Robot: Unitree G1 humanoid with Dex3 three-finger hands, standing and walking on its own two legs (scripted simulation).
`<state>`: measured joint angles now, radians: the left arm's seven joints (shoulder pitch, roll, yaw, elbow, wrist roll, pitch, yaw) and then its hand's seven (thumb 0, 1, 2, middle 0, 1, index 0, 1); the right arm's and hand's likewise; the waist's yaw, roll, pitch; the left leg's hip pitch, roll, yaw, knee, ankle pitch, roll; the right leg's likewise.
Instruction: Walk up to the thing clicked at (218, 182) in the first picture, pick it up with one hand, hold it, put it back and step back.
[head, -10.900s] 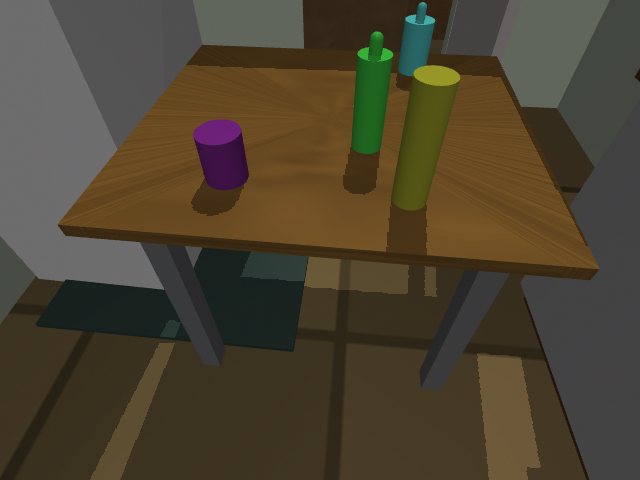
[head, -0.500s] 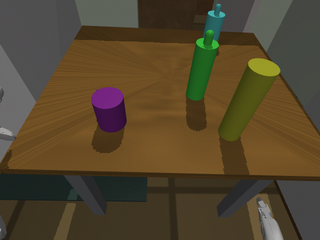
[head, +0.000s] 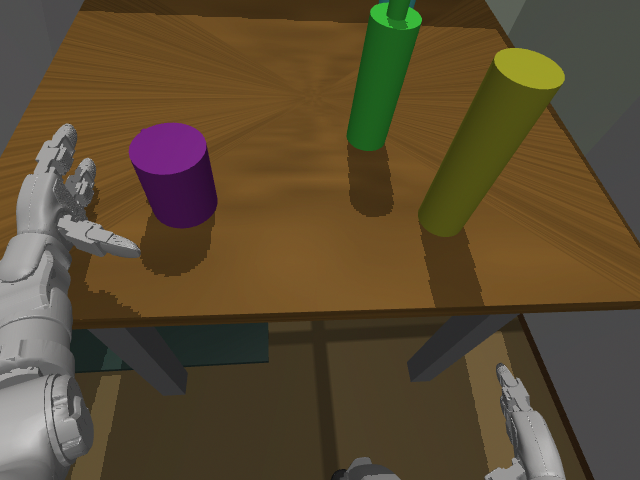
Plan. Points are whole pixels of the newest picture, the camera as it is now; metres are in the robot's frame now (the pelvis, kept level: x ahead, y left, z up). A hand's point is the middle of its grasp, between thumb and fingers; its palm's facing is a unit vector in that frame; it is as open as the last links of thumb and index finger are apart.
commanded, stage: close in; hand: left
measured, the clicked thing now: (171, 170) +0.53 +0.16 +0.06
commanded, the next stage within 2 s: rest palm in 0.42 s
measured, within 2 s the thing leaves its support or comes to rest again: leaves its support in 1.52 s
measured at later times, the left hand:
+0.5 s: hand (152, 196) +0.47 +0.17 +0.07, palm faces +0.08 -1.00 +0.03, open 17.3 cm
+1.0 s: hand (168, 190) +0.49 +0.16 +0.06, palm faces +0.10 -1.00 +0.01, open 14.2 cm
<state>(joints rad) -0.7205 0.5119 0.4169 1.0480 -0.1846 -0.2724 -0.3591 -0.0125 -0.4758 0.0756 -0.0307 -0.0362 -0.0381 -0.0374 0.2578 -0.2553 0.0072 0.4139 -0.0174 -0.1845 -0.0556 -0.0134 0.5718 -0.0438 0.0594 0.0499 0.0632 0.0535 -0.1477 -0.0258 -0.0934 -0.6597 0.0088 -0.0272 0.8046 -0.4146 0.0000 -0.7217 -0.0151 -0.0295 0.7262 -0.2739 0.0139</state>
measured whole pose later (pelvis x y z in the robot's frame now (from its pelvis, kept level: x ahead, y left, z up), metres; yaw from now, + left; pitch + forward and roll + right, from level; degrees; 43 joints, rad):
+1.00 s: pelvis -0.01 -0.01 -0.02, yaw +0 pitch +17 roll -1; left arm -0.80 0.38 0.34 1.02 -0.11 -0.32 -0.07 -0.01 -0.53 0.25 -0.58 -0.43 -0.60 -0.43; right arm 0.39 -0.24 -0.05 0.10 -0.03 -0.05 0.00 -0.01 0.51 -0.05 0.06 0.05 0.06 0.05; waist -0.15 0.00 -0.10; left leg -0.77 0.01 -0.02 0.95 -0.48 -0.01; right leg -0.85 -0.01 -0.02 0.90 -0.34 0.01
